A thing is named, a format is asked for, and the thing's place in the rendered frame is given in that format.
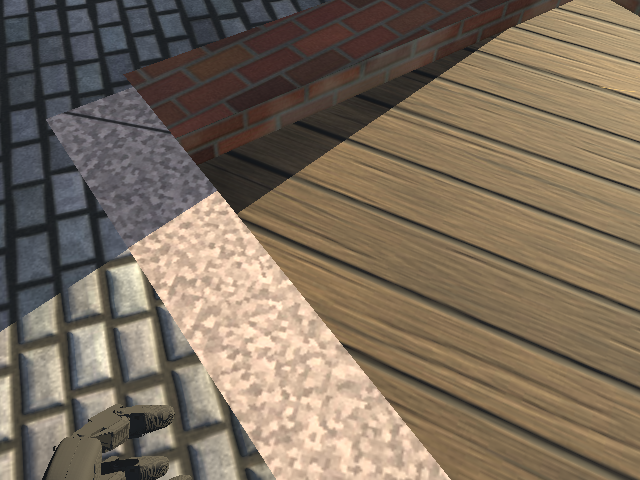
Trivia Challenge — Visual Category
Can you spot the left robot hand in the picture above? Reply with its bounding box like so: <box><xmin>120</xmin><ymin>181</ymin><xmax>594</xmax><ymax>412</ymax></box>
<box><xmin>42</xmin><ymin>404</ymin><xmax>192</xmax><ymax>480</ymax></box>

